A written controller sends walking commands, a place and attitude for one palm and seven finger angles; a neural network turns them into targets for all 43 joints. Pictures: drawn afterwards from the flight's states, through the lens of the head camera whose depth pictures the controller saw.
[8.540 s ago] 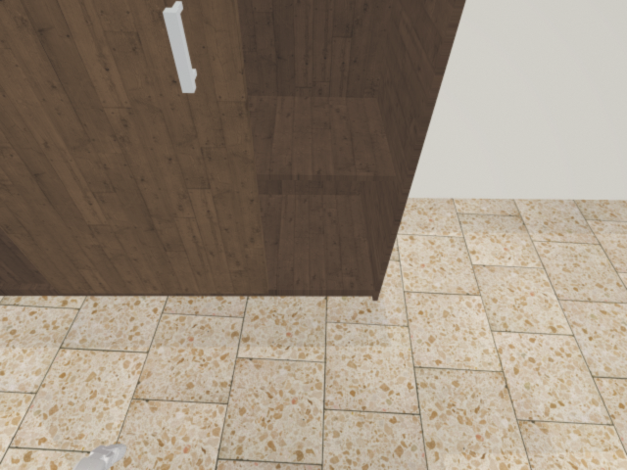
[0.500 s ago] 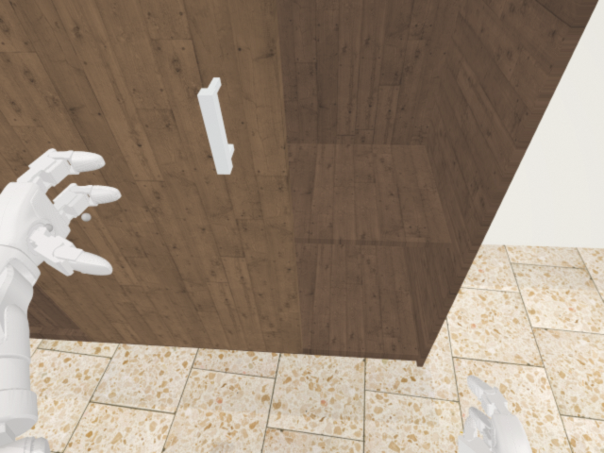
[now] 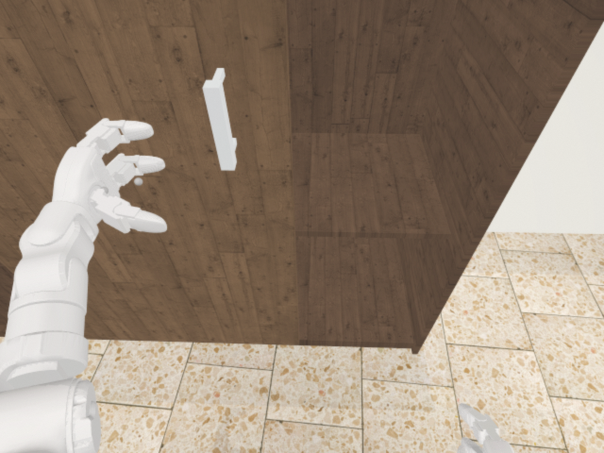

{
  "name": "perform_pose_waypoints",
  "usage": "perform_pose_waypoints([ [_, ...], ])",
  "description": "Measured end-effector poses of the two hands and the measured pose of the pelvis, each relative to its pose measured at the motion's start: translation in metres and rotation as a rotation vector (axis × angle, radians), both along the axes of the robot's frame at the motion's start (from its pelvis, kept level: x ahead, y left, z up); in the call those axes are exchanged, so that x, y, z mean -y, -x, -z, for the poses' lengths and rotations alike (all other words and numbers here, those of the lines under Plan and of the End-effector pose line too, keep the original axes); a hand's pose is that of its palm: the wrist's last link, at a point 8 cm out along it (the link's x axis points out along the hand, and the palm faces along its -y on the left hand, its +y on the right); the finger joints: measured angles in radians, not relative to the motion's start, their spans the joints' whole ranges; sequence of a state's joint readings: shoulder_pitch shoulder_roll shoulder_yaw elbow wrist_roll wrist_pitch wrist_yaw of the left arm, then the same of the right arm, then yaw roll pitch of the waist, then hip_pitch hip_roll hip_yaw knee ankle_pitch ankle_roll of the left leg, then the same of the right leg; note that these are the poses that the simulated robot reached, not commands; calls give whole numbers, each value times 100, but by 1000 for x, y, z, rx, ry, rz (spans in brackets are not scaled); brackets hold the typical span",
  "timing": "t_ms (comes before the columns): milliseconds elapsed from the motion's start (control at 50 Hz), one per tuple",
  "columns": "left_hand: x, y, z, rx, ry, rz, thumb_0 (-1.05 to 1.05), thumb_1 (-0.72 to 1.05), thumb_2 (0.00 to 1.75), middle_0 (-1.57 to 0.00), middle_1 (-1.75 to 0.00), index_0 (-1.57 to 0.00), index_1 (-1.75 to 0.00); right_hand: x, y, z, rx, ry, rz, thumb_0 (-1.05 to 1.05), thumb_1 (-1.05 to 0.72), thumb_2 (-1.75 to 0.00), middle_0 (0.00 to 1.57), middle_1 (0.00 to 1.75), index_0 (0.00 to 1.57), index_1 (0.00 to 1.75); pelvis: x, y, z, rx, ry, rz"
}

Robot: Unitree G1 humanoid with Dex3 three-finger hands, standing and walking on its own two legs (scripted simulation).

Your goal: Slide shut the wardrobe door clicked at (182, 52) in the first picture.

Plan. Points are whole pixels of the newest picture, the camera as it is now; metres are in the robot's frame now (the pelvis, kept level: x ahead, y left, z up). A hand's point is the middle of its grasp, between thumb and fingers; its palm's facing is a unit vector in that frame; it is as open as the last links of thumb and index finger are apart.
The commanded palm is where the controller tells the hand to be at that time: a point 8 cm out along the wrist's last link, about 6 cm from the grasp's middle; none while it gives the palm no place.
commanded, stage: move the hooked fingers beside the handle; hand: left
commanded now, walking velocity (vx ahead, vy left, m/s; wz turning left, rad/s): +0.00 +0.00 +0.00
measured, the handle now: (224, 120) +0.55 +0.14 +0.17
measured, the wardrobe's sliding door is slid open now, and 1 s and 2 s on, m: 0.39 0.39 0.39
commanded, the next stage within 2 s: none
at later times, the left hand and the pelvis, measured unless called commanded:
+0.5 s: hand (175, 146) +0.46 +0.19 +0.18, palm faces +0.02 -1.00 -0.01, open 14.0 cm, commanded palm +0.44 +0.24 +0.17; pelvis +0.00 +0.00 +0.00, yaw +0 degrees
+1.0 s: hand (179, 142) +0.49 +0.19 +0.17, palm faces +0.04 -1.00 +0.00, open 14.0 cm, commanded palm +0.46 +0.25 +0.17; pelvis +0.01 -0.01 +0.00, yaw -3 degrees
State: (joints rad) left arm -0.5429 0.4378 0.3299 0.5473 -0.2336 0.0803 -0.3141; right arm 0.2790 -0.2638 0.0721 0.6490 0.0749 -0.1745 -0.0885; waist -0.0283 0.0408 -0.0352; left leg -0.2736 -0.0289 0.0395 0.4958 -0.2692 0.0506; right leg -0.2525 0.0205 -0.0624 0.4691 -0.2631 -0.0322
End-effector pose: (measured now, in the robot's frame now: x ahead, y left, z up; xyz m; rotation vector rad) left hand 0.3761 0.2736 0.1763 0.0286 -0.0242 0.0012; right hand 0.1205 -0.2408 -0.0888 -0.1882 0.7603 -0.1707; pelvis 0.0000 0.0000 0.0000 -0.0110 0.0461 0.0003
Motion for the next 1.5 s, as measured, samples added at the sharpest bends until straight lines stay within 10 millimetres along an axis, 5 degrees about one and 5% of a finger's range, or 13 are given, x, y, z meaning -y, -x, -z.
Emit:
perform_pose_waypoints([
  [360, 20, -38, 0, -17, 15, -17, -2, -50, 30, -30, -120, -30, -120, 9, 30, 9, -134, 35, 34, 1, -91, -90, 20, 30, 20, 30, -4, 2, 0, -18, 2, -7],
  [720, 34, -89, 3, -31, 17, -29, -2, -50, 30, -30, -120, -30, -120, 37, 121, 20, -368, 47, 170, 1, -91, -90, 20, 30, 20, 30, 9, 1, 3, -84, 0, 28],
  [840, 36, -96, 4, -19, 23, -12, -2, -50, 30, -30, -120, -30, -120, 42, 137, 19, -423, 51, 199, 1, -91, -90, 20, 30, 20, 30, 11, -2, 3, -101, 1, 35],
  [980, 29, -95, 10, -34, 30, -30, -2, -50, 30, -30, -120, -30, -120, 43, 126, 17, -397, 47, 209, 1, -91, -90, 20, 30, 20, 30, 12, -7, 3, -105, 2, 44],
  [1140, 11, -82, 3, 9, 15, -35, -2, -50, 30, -30, -120, -30, -120, 38, 95, 16, -335, 44, 173, 1, -91, -90, 20, 30, 20, 30, 9, -9, 3, -97, 7, 36],
  [1320, 13, -72, 10, -43, 36, -12, -2, -50, 30, -30, -120, -30, -120, 28, 61, 15, -258, 49, 114, 0, -91, -90, 20, 30, 20, 30, 1, -7, 4, -83, 12, 12],
  [1500, 28, -83, 6, 7, 54, -13, -2, -50, 30, -30, -120, -30, -120, 16, 66, 16, -257, 46, 101, 0, -91, -90, 20, 30, 20, 30, -6, -2, 5, -83, 12, 13],
])
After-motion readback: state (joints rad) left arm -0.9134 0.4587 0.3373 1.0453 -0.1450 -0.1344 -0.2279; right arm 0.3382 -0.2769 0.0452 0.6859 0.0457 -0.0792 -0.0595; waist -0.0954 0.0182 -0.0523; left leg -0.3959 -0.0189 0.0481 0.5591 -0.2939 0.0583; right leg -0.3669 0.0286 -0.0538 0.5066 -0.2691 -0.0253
